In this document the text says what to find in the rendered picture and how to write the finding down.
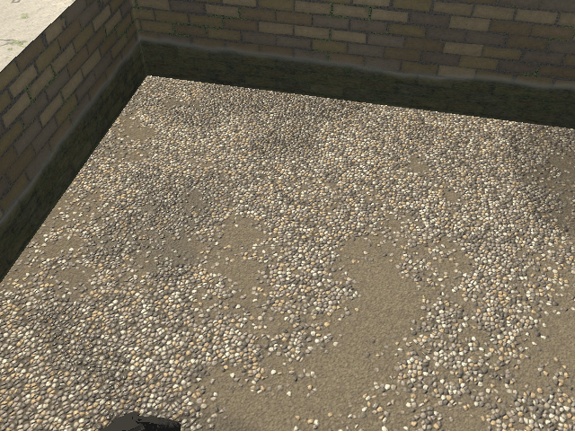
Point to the robot left hand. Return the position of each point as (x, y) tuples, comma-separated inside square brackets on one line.
[(133, 422)]

